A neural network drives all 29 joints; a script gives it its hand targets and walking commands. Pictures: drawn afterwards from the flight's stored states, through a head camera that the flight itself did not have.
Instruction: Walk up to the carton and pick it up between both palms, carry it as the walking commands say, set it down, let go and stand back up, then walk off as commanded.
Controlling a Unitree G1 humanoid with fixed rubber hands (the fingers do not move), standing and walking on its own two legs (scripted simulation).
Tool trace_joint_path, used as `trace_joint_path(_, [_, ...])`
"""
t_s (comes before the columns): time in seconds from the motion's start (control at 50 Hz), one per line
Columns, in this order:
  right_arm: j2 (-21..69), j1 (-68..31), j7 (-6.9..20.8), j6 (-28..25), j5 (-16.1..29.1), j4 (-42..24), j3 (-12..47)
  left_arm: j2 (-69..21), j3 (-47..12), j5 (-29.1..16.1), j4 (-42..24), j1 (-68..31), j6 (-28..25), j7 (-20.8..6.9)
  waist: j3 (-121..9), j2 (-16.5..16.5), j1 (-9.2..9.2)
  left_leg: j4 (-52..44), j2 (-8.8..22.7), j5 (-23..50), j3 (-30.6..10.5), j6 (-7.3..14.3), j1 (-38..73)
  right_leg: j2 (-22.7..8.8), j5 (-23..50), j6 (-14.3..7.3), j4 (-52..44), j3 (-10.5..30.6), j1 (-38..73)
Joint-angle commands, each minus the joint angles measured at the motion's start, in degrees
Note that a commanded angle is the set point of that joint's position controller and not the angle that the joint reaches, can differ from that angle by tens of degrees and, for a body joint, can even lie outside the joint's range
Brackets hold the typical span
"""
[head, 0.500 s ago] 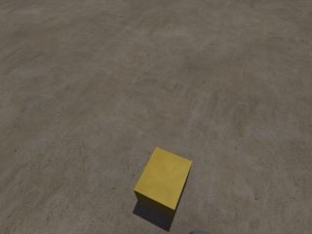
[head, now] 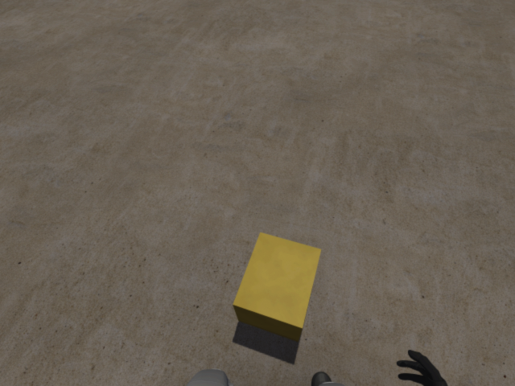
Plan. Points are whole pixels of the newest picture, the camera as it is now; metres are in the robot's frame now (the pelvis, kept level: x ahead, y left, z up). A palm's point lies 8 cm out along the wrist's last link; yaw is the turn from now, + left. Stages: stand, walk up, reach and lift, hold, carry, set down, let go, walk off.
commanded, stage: walk up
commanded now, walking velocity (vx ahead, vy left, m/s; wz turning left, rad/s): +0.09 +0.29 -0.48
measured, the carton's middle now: (278, 286) +0.50 +0.00 -0.67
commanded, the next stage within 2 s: none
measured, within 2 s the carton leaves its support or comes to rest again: neither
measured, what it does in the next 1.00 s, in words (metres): steps on the spot: left foot, then right foot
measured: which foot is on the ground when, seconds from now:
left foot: up 0.00-0.06, down 0.08-1.00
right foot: down 0.00-0.08, up 0.10-0.66, down 0.68-1.00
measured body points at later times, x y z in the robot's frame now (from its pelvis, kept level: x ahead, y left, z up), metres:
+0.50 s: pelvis +0.03 +0.12 +0.01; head +0.06 +0.14 +0.46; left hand +0.21 +0.32 -0.14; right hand -0.09 -0.09 -0.12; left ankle +0.00 +0.19 -0.74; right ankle -0.02 -0.01 -0.69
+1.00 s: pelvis +0.04 +0.07 +0.00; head +0.05 +0.06 +0.44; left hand +0.14 +0.29 -0.15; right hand +0.02 -0.19 -0.15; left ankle +0.00 +0.19 -0.74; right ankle +0.04 -0.01 -0.74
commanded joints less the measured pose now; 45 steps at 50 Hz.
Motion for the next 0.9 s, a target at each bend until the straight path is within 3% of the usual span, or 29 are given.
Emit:
trace_joint_path(0.0, [-2.09,8.84,-0.26,-0.40,0.50,-1.38,-0.47,12.68,2.61,-0.23,-6.67,-5.34,-0.26,0.30,-3.10,-16.32,-6.24,-8.21,-2.47,-0.66,1.91,0.32,13.67,-8.20,-27.89,-6.26,-13.40,9.64,-8.68])
trace_joint_path(0.02, [-2.16,12.93,-0.66,-0.62,0.50,-0.32,-0.66,12.49,2.60,-0.48,-7.93,-7.20,-0.24,0.46,-3.56,-14.96,-8.41,-15.17,-2.72,2.41,2.64,0.95,19.49,-6.78,-27.09,-4.43,-11.58,7.40,-11.28])
trace_joint_path(0.04, [-3.24,16.59,-1.15,-0.81,0.21,0.95,-1.08,10.80,2.37,-0.55,-8.89,-7.46,-0.48,0.63,-3.88,-11.10,-9.86,-21.33,-1.91,2.61,2.82,1.48,24.55,-3.88,-25.19,-2.56,-6.61,3.81,-13.89])
trace_joint_path(0.06, [-6.53,17.62,-1.78,-1.17,-0.42,1.54,-1.59,5.86,1.19,-1.21,-9.27,-3.92,-0.79,0.57,-3.31,6.31,-9.27,-31.46,5.46,-5.77,-4.27,1.17,21.54,2.23,-27.75,-3.16,10.19,-1.51,-15.09])
trace_joint_path(0.08, [-12.02,12.25,-1.75,-2.00,0.22,-2.29,-1.32,-1.23,0.15,-0.46,-11.21,-0.83,-0.69,0.42,-4.45,19.15,-6.47,-34.92,19.36,-16.18,-17.71,3.43,14.30,10.43,-35.23,-1.60,28.62,-5.33,-17.80])
trace_joint_path(0.1, [-13.70,8.17,-1.52,-2.52,-0.06,-3.97,-1.33,0.39,0.43,-0.15,-12.72,-4.40,-0.01,0.59,-1.66,20.04,-5.19,-40.40,22.20,-24.91,-23.68,7.04,0.03,7.38,-29.41,-1.90,34.50,-6.67,-16.20])
trace_joint_path(0.12, [-10.11,4.04,-1.39,-3.11,-0.39,-4.72,-0.32,2.74,1.38,-0.32,-13.18,-5.32,-0.04,-0.58,1.46,16.12,-2.76,-39.11,18.12,-21.16,-20.18,6.82,-4.69,6.46,-23.33,-2.60,40.12,-4.73,-12.74])
trace_joint_path(0.14, [-7.57,1.22,-1.59,-3.86,-0.35,-4.94,-0.05,3.15,1.47,-0.39,-12.00,-3.91,-0.16,-1.73,1.63,12.10,-0.53,-36.76,14.25,-15.69,-14.71,5.14,-3.71,6.58,-18.57,-2.51,43.50,-5.02,-12.43])
trace_joint_path(0.16, [-6.48,0.33,-2.11,-4.70,-0.36,-4.97,-0.25,3.31,1.47,-0.48,-10.39,-2.28,-0.26,-2.70,0.37,9.05,0.47,-34.71,12.58,-9.92,-12.08,4.06,0.49,6.63,-14.92,-1.62,45.21,-5.07,-12.77])
trace_joint_path(0.18, [-5.56,2.05,-2.48,-5.28,-0.48,-4.89,-0.24,2.73,1.45,-0.49,-8.99,-1.78,-0.22,-3.08,0.05,8.41,-0.62,-33.50,12.59,-5.18,-10.88,3.22,3.62,6.46,-12.56,-1.15,45.69,-4.60,-13.00])
trace_joint_path(0.22, [-4.15,11.07,-2.13,-5.90,-0.31,-1.32,-0.12,1.82,0.82,-0.28,-8.85,-3.35,-0.60,-3.79,0.14,14.19,-4.21,-35.51,12.45,-12.11,-11.58,3.99,10.86,6.55,-10.83,-0.94,44.80,-6.42,-15.34])
trace_joint_path(0.24, [-3.39,13.86,-2.11,-6.16,-0.14,-0.17,0.08,2.49,0.61,-0.27,-9.77,-6.53,-0.82,-4.18,1.67,14.59,-5.58,-35.54,12.94,-12.74,-12.48,4.55,14.30,6.02,-11.17,-0.68,43.86,-7.29,-18.24])
trace_joint_path(0.28, [-2.74,17.46,-2.56,-6.68,-0.10,1.80,0.51,2.18,0.17,-0.32,-10.75,-11.33,-1.25,-4.58,2.87,11.59,-7.17,-35.01,13.51,-6.10,-12.17,5.36,18.00,5.13,-10.96,-0.26,39.23,-7.76,-18.59])
trace_joint_path(0.36, [-3.41,23.08,-3.01,-7.99,-0.14,5.45,0.37,0.74,-0.69,-0.69,-11.76,-17.23,-2.55,-5.14,2.54,9.61,-9.43,-36.12,15.89,1.65,-12.90,6.53,23.57,4.44,-11.46,0.15,31.61,-8.94,-16.93])
trace_joint_path(0.4, [-3.13,24.83,-3.24,-8.69,-0.30,7.12,0.46,-0.15,-1.16,-0.85,-11.07,-18.04,-3.21,-5.02,2.29,8.50,-9.41,-34.98,16.97,12.90,-11.76,6.44,25.74,4.30,-11.94,0.19,28.82,-9.11,-15.63])
trace_joint_path(0.46, [-2.13,26.52,-3.54,-9.43,-0.59,8.51,0.51,-1.87,-1.54,-1.50,-8.42,-16.64,-3.10,-4.01,0.41,7.77,-8.76,-28.94,17.77,41.64,-7.28,5.51,28.00,4.88,-14.59,-0.54,26.54,-9.40,-12.74])
trace_joint_path(0.5, [-0.89,25.46,-3.70,-9.08,-0.92,8.83,0.85,-3.33,-2.19,-2.06,-8.36,-17.59,-2.73,-3.66,-0.39,11.24,-8.00,-24.67,15.78,58.15,-1.57,5.87,26.64,5.02,-15.66,-1.57,23.10,-11.89,-8.53])
trace_joint_path(0.52, [-0.38,25.31,-3.66,-8.82,-1.01,8.87,1.03,-3.98,-2.88,-2.20,-9.14,-19.06,-2.56,-3.65,-0.91,12.49,-7.95,-23.39,14.95,62.29,0.58,6.24,25.07,5.38,-15.28,-2.15,20.91,-13.00,-6.09])
trace_joint_path(0.54, [-1.29,23.96,-3.72,-8.17,-0.63,8.29,0.67,-3.74,-2.86,-2.70,-9.89,-19.84,-2.31,-3.46,-0.80,14.96,-7.32,-20.58,14.53,72.30,2.08,6.83,23.78,6.24,-16.30,-2.75,19.69,-14.46,-3.73])
trace_joint_path(0.56, [-1.18,24.70,-3.67,-7.63,-0.49,8.34,0.63,-4.30,-3.29,-2.78,-9.87,-19.75,-2.24,-3.29,-2.73,15.58,-7.71,-19.50,14.18,74.73,2.39,7.39,24.21,6.63,-15.20,-3.53,17.67,-14.98,-1.71])
trace_joint_path(0.6, [-0.48,24.51,-3.43,-6.71,-0.24,9.01,1.10,-5.41,-4.19,-2.73,-7.74,-16.92,-2.22,-2.62,-4.95,14.54,-7.31,-18.53,13.43,70.07,1.13,8.63,23.57,6.81,-10.68,-5.00,11.59,-14.97,4.79])
trace_joint_path(0.64, [-1.46,22.77,-3.34,-6.08,0.17,9.26,0.72,-4.25,-4.35,-2.54,-6.00,-13.95,-2.55,-1.89,-5.20,12.19,-6.05,-17.21,12.57,59.89,2.12,7.64,20.00,5.39,-1.33,-6.19,2.31,-14.91,13.09])
trace_joint_path(0.66, [-1.12,22.26,-3.23,-5.82,0.57,9.53,0.75,-2.37,-3.98,-1.93,-5.33,-12.59,-3.19,-1.54,-5.78,9.79,-5.55,-16.46,11.34,48.27,2.54,6.19,15.69,2.64,6.64,-6.88,-1.14,-13.28,19.15])
trace_joint_path(0.68, [0.77,23.05,-3.18,-5.52,0.81,9.55,1.04,0.11,-3.64,-1.43,-4.85,-11.74,-3.84,-1.26,-7.93,4.51,-5.72,-15.06,9.17,26.62,3.16,4.82,10.95,-3.88,23.80,-8.28,0.57,-8.18,25.63])
trace_joint_path(0.7, [3.49,25.38,-3.29,-4.99,0.92,9.70,1.68,0.92,-3.75,-2.51,-4.62,-12.41,-4.05,-1.23,-10.13,-1.37,-6.15,-15.38,6.38,5.99,2.85,3.68,9.26,-10.55,37.79,-12.22,3.81,-3.54,27.53])
trace_joint_path(0.72, [3.82,25.18,-3.65,-4.16,0.76,10.69,1.63,-0.08,-4.20,-2.87,-4.62,-13.05,-3.74,-1.22,-8.87,-2.57,-5.85,-17.32,4.86,-1.01,3.70,3.67,12.17,-10.70,33.77,-13.50,3.15,-3.04,22.61])
trace_joint_path(0.76, [1.19,21.13,-3.80,-3.37,-0.39,9.90,0.65,-0.34,-3.95,-2.58,-5.33,-16.17,-3.35,-1.02,-1.24,-4.98,-5.92,-17.66,3.49,1.38,4.96,2.96,12.88,-7.57,16.48,-11.96,-2.29,-0.60,14.52])
trace_joint_path(0.82, [0.44,19.18,-3.81,-3.18,-0.42,8.92,-0.12,0.07,-3.70,-2.71,-5.20,-15.71,-3.55,-1.02,0.34,-3.89,-6.71,-17.16,4.51,8.50,4.54,2.08,16.62,-5.16,10.56,-10.36,-4.65,-0.06,9.09])
trace_joint_path(0.88, [0.99,18.42,-4.06,-3.11,-0.16,8.54,0.00,0.39,-3.29,-2.63,-4.89,-14.09,-3.61,-1.36,-1.61,-1.86,-6.92,-15.73,4.60,7.67,4.79,1.63,17.48,-4.95,9.18,-10.50,-4.81,1.21,8.30])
